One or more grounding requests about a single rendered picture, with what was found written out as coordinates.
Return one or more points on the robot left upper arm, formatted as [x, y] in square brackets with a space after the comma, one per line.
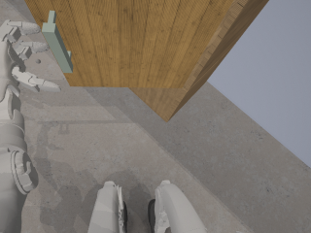
[18, 177]

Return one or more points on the robot left forearm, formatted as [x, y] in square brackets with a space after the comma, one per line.
[12, 124]

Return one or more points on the cupboard door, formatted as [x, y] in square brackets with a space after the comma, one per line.
[132, 43]

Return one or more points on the left robot thigh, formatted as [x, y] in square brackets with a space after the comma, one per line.
[105, 214]

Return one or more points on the left robot shin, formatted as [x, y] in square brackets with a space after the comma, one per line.
[121, 214]

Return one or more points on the left robot hand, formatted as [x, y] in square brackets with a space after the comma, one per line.
[11, 57]

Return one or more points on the handle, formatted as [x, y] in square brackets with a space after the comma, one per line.
[55, 42]

